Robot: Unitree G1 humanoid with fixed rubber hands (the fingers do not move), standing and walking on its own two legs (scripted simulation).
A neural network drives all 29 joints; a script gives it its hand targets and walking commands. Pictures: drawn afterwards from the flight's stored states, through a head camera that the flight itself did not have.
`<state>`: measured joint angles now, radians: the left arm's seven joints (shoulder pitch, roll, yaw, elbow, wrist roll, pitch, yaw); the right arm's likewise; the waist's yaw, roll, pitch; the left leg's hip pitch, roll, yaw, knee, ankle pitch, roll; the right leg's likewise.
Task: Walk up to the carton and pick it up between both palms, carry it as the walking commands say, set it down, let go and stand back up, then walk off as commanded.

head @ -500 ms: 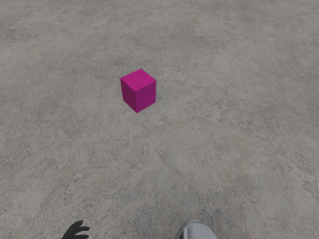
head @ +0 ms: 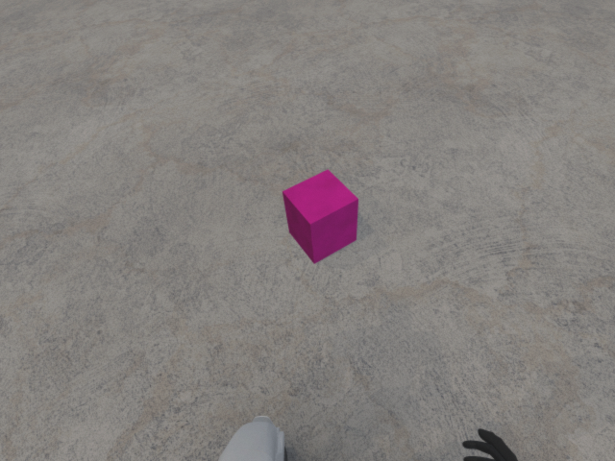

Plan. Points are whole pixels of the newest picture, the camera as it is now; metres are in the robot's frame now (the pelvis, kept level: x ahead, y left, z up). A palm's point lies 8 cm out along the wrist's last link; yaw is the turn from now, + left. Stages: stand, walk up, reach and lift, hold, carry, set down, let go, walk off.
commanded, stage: walk up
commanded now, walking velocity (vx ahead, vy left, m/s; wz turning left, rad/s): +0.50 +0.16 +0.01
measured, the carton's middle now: (321, 216) +1.05 +0.12 -0.66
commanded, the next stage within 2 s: none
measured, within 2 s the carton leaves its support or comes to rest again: neither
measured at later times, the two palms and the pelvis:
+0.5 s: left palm (192, 294) +0.39 +0.28 -0.13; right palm out of the picture +0.16 -0.18 -0.12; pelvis +0.25 +0.05 +0.00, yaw +1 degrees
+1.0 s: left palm (185, 297) +0.38 +0.28 -0.12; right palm (456, 255) +0.52 -0.21 -0.15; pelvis +0.43 +0.03 +0.00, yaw +1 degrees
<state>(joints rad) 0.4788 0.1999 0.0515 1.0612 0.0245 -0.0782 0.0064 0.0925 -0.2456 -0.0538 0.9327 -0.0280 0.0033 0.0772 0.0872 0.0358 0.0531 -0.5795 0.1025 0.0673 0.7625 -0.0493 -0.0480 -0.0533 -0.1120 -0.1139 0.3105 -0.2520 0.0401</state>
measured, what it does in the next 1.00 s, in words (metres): walks ahead: left foot, then right foot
